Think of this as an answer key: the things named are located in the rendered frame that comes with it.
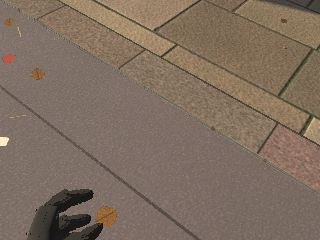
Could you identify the left robot hand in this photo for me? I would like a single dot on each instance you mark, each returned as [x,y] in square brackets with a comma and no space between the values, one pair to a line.
[48,225]

